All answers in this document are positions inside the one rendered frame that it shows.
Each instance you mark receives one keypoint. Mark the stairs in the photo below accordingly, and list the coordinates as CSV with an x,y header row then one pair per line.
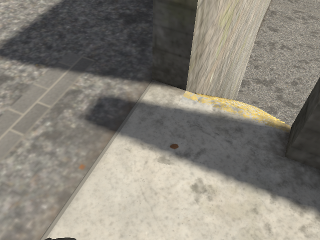
x,y
242,106

